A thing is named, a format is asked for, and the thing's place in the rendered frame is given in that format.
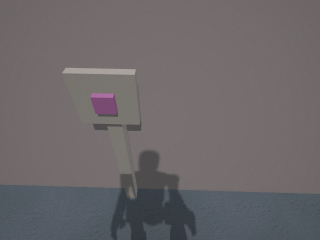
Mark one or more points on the panel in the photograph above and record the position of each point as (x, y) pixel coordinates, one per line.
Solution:
(81, 83)

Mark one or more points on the button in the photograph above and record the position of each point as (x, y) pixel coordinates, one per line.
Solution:
(104, 103)

